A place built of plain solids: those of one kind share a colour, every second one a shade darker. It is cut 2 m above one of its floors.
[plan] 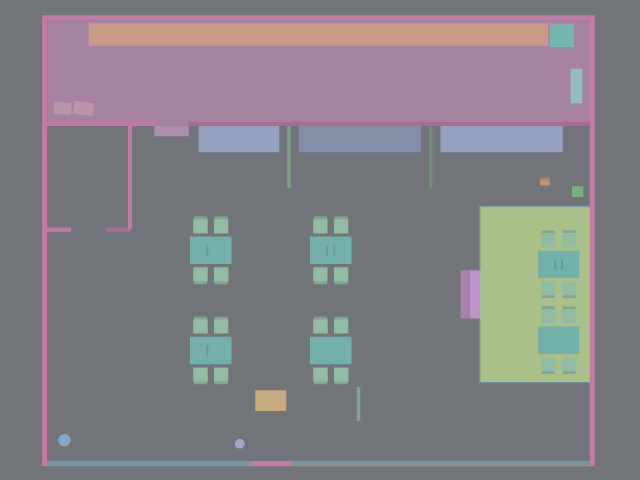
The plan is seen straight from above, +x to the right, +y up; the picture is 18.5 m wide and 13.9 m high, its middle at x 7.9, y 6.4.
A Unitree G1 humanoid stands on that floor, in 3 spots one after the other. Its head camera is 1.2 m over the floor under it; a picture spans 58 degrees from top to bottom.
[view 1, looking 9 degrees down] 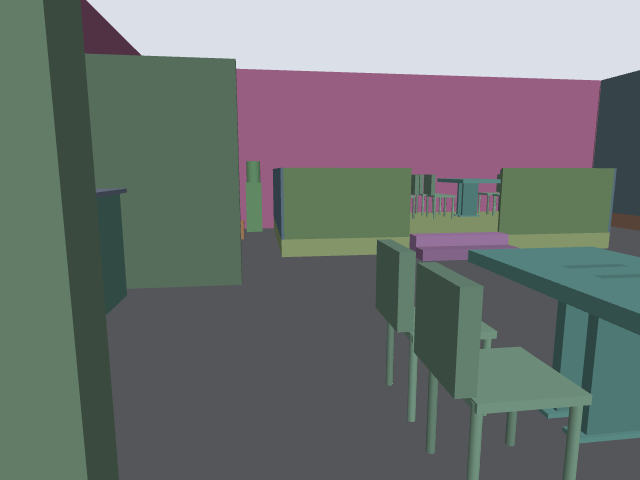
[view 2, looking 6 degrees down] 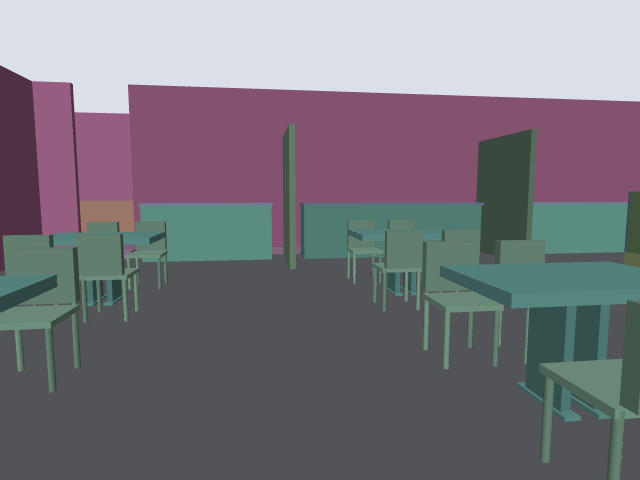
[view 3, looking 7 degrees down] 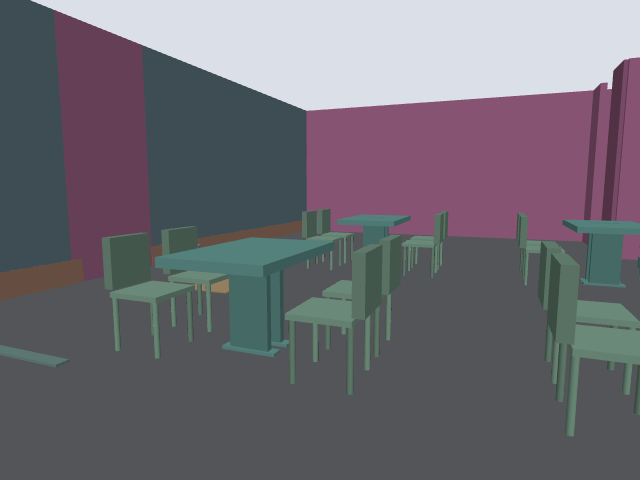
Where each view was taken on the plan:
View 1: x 6.47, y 7.70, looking -8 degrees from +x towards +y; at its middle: dais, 6.17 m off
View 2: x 6.48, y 1.00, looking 82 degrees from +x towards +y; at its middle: counter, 8.12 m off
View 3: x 10.97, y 4.83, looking -158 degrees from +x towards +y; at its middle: side_chair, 6.22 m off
